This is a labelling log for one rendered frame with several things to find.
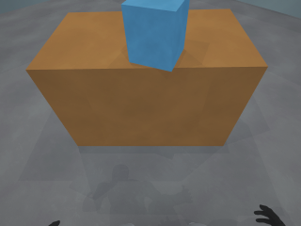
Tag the right robot hand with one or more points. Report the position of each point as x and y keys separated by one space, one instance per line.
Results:
x=272 y=219

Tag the pedestal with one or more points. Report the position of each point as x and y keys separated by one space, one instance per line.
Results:
x=102 y=99

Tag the carton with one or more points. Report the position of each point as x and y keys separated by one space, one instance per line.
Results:
x=155 y=31

